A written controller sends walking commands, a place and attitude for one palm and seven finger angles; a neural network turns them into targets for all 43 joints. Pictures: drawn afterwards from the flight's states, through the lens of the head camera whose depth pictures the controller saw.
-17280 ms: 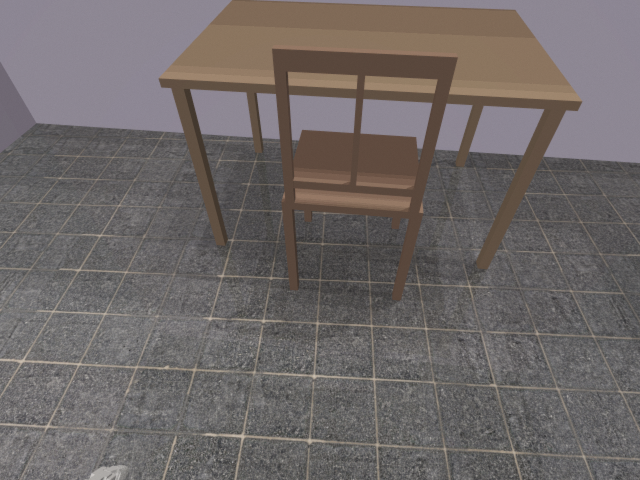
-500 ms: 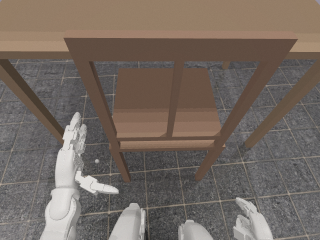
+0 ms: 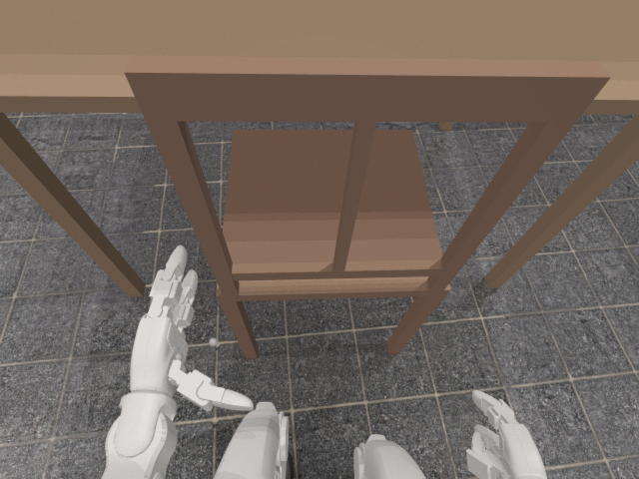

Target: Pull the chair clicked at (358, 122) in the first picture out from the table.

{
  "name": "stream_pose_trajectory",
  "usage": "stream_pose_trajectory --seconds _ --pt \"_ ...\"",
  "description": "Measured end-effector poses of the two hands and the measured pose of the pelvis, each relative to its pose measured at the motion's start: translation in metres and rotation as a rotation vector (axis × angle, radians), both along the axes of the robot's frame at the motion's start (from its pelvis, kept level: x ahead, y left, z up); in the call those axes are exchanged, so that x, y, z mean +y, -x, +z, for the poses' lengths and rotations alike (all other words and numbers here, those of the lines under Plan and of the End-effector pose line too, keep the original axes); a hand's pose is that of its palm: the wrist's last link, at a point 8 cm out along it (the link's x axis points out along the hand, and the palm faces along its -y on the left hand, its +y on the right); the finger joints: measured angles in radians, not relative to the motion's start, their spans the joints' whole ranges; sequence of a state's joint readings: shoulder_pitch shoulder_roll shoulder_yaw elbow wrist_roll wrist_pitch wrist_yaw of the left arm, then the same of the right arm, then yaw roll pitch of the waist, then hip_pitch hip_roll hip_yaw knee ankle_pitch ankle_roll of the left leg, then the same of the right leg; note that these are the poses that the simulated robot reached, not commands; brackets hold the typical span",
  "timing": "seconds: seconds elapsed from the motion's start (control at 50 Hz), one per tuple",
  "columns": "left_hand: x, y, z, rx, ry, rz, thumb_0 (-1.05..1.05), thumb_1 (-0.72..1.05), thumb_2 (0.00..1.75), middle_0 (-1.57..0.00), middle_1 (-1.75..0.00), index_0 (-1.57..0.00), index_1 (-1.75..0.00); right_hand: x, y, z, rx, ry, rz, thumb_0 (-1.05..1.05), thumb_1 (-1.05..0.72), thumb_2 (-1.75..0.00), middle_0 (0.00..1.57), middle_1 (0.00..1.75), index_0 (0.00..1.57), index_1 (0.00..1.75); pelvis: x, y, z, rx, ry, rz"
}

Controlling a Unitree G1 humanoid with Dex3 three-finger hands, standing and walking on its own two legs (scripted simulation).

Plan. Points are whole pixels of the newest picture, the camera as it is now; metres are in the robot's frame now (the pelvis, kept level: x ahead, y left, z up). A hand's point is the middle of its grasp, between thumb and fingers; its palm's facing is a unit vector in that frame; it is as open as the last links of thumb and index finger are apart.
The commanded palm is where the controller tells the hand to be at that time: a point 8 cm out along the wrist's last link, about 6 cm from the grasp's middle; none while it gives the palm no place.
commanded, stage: aim the fingers beside a spindle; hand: left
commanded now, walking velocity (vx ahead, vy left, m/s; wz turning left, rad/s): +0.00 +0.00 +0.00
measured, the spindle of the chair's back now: (349, 210) +0.44 -0.01 +0.05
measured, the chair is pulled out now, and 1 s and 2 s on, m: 0.00 0.00 0.00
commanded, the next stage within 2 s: push the fingers through the gap in 1.80 s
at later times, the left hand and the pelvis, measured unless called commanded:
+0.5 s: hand (191, 317) +0.29 +0.16 +0.05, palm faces +0.11 -0.99 -0.05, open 16.9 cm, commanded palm +0.26 +0.19 +0.01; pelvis +0.00 +0.00 +0.00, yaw +1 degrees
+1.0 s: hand (244, 358) +0.26 +0.11 -0.02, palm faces -0.02 -1.00 +0.08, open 16.9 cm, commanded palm +0.25 +0.19 +0.03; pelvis +0.00 -0.01 +0.00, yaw +0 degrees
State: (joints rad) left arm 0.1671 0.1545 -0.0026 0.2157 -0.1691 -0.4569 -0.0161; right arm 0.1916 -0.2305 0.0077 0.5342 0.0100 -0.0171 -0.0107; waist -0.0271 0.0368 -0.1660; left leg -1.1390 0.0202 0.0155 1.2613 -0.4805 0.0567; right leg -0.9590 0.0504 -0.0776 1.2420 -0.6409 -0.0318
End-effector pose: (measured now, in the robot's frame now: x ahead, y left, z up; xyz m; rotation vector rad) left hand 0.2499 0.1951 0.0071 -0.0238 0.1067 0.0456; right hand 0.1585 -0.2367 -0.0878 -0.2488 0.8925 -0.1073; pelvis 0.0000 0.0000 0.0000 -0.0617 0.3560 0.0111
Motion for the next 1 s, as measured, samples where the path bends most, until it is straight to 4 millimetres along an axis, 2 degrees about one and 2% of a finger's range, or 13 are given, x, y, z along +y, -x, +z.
stream_pose_trajectory --seconds 0.12,0.26,0.3,0.42,0.46,0.5,0.6,0.64,0.76,0.8,0.86,0.94,1.0 --pt "0.009 -0.003 0.044 -0.214 -0.07 0.048 -0.02 -0.5 0.3 -0.07 -0.08 -0.06 -0.08 0.005 -0.005 0.0 -0.007 -0.007 0.032 0.01 -0.91 -0.89 0.2 0.3 0.2 0.3 0.002 0.0 0.001 -0.01 0.004 0.008" --pt "-0.005 -0.006 -0.013 0.045 -0.005 -0.022 -0.01 -0.5 0.3 -0.06 -0.08 -0.06 -0.08 0.009 -0.006 -0.003 -0.007 -0.025 0.027 0.01 -0.91 -0.89 0.2 0.3 0.2 0.3 0.002 0.003 -0.003 0.003 0.002 0.007" --pt "-0.01 -0.002 -0.017 0.059 0.008 -0.027 -0.01 -0.5 0.3 -0.06 -0.08 -0.06 -0.08 0.007 -0.006 -0.001 -0.012 -0.012 0.018 0.01 -0.91 -0.89 0.2 0.3 0.2 0.3 0.001 0.003 -0.004 0.004 0.002 0.004" --pt "0.011 -0.001 0.049 -0.226 -0.076 0.078 -0.02 -0.5 0.3 -0.07 -0.08 -0.06 -0.08 0.006 -0.002 0.001 -0.004 -0.008 0.024 0.01 -0.91 -0.89 0.2 0.3 0.2 0.3 0.0 0.001 0.001 -0.011 0.004 0.005" --pt "0.017 -0.005 0.057 -0.255 -0.102 0.088 -0.02 -0.5 0.3 -0.07 -0.08 -0.06 -0.08 0.007 -0.001 -0.001 0.004 -0.024 0.035 0.01 -0.91 -0.89 0.2 0.3 0.2 0.3 0.0 0.001 0.002 -0.013 0.005 0.011" --pt "0.016 -0.01 0.044 -0.188 -0.091 0.062 -0.01 -0.5 0.3 -0.06 -0.08 -0.06 -0.08 0.007 0.0 -0.003 0.011 -0.039 0.036 0.01 -0.91 -0.89 0.2 0.3 0.2 0.3 0.0 0.002 0.002 -0.012 0.004 0.015" --pt "-0.015 -0.006 -0.02 0.102 0.021 -0.053 -0.01 -0.5 0.3 -0.06 -0.08 -0.05 -0.08 0.003 0.001 -0.002 0.008 -0.026 0.011 0.01 -0.91 -0.89 0.2 0.3 0.2 0.3 -0.001 0.003 0.0 0.0 -0.001 0.009" --pt "-0.023 -0.001 -0.026 0.109 0.034 -0.057 -0.01 -0.5 0.3 -0.06 -0.08 -0.06 -0.08 -0.001 0.001 0.001 -0.001 -0.003 -0.002 0.01 -0.91 -0.89 0.2 0.3 0.2 0.3 -0.002 0.002 -0.001 0.007 -0.002 0.001" --pt "0.014 -0.001 0.056 -0.256 -0.098 0.11 -0.02 -0.5 0.3 -0.07 -0.08 -0.06 -0.08 -0.004 0.004 0.0 0.015 -0.001 -0.001 0.01 -0.91 -0.89 0.2 0.3 0.2 0.3 -0.006 -0.002 0.002 -0.004 -0.004 0.001" --pt "0.026 -0.005 0.067 -0.289 -0.141 0.129 -0.02 -0.5 0.3 -0.07 -0.08 -0.06 -0.08 -0.002 0.003 -0.004 0.027 -0.023 0.019 0.01 -0.91 -0.89 0.2 0.3 0.2 0.3 -0.006 -0.003 0.003 -0.006 -0.001 0.009" --pt "0.022 -0.012 0.043 -0.144 -0.094 0.07 -0.01 -0.5 0.3 -0.06 -0.08 -0.05 -0.08 0.0 0.001 -0.007 0.029 -0.054 0.021 0.01 -0.91 -0.89 0.2 0.3 0.2 0.3 -0.004 -0.002 0.003 -0.01 -0.001 0.017" --pt "-0.016 -0.004 -0.016 0.12 0.042 -0.062 -0.01 -0.5 0.3 -0.05 -0.08 -0.05 -0.08 -0.001 -0.003 -0.002 0.002 -0.041 0.004 0.01 -0.91 -0.89 0.2 0.3 0.2 0.3 -0.004 -0.002 0.003 0.001 -0.007 0.011" --pt "-0.033 0.007 -0.023 0.121 0.06 -0.074 -0.01 -0.5 0.3 -0.06 -0.08 -0.05 -0.08 -0.005 -0.006 0.004 -0.027 -0.004 -0.012 0.01 -0.91 -0.89 0.2 0.3 0.2 0.3 -0.006 -0.003 0.001 0.009 -0.01 -0.003"
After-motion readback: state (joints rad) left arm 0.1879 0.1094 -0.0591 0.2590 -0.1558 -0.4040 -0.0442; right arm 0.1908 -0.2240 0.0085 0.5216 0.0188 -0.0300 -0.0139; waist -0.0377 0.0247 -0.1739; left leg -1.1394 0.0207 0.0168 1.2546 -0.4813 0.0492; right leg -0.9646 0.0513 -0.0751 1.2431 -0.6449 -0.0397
